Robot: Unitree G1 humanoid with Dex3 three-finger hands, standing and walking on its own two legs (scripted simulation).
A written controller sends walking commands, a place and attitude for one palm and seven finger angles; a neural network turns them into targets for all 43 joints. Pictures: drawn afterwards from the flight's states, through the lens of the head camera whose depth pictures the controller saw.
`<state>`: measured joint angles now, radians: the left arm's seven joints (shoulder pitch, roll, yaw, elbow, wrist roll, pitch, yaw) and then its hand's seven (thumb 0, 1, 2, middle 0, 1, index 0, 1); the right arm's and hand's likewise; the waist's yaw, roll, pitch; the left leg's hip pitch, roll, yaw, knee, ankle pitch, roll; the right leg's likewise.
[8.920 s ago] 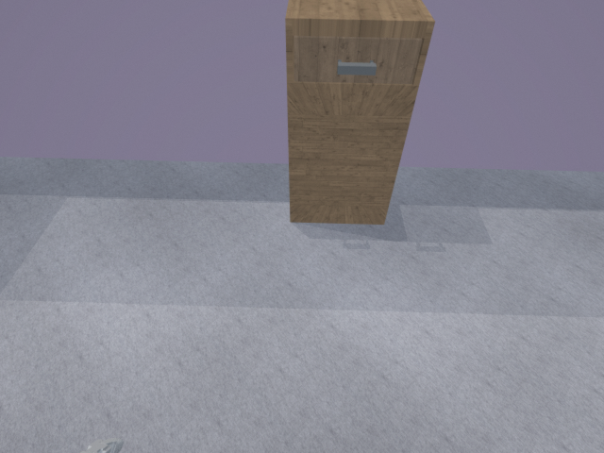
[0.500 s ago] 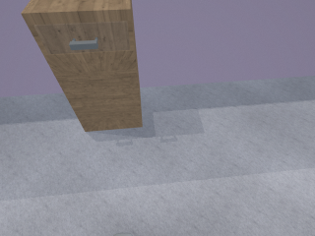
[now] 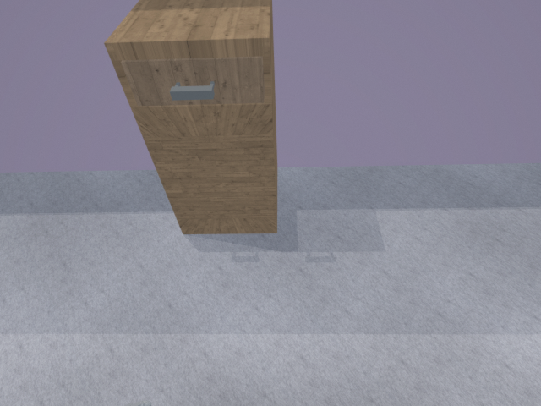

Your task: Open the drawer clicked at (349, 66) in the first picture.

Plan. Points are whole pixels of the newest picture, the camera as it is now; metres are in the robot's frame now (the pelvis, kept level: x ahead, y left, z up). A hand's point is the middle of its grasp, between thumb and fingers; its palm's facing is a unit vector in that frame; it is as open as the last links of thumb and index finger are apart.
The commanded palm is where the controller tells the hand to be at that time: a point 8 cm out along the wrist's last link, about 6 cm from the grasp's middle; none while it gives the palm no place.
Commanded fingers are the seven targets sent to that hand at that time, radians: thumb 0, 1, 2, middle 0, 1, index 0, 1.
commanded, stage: take the last steps up to it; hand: left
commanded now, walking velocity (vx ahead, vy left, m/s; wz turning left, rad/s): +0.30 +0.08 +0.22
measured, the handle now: (193, 88) +0.91 +0.27 -0.01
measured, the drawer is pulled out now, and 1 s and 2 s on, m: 0.00 0.00 0.00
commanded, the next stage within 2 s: come to a stop and stand still in 1.22 s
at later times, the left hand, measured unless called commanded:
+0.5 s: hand out of the picture -0.08 +0.23 -0.17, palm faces +0.21 -0.97 -0.16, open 7.4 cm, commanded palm none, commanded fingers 0.00 0.90 0.90 -0.20 -0.30 -0.20 -0.30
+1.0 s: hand (157, 313) +0.31 +0.26 -0.16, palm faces +0.00 -0.99 -0.15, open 7.4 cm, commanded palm none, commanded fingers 0.00 0.90 0.90 -0.20 -0.30 -0.20 -0.30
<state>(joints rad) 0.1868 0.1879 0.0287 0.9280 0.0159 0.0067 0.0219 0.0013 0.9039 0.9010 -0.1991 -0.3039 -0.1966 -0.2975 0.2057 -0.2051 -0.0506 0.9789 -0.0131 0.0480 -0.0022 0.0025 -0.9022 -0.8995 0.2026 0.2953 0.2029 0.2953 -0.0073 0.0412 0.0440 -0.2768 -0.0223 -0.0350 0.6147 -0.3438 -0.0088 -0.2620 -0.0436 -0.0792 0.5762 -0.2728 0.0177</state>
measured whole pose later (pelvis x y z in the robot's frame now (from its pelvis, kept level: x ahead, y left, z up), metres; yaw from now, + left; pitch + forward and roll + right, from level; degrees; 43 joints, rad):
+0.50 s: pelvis +0.04 +0.07 +0.00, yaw +5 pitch -1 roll -1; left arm 0.47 0.17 0.04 1.14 0.03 0.01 0.01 0.00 0.90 0.90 -0.20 -0.30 -0.20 -0.30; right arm 0.25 -0.17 -0.06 1.03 -0.02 -0.02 0.01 0.00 -0.91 -0.90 0.20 0.29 0.20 0.29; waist 0.06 -0.03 -0.01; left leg -0.25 0.05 0.13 0.56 -0.29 0.02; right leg -0.23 -0.13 -0.12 0.68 -0.44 0.03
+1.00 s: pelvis +0.20 +0.09 +0.00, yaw +3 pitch -1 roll -1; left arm 0.10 0.15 0.05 1.01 0.02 0.00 -0.02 0.00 0.91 0.90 -0.19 -0.30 -0.19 -0.30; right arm 0.55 -0.07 -0.01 1.19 -0.03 -0.06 -0.04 0.00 -0.91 -0.90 0.20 0.29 0.20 0.29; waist -0.08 0.01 0.06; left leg 0.14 0.01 0.18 0.29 -0.42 0.01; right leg -0.55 -0.06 -0.13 0.74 -0.22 -0.04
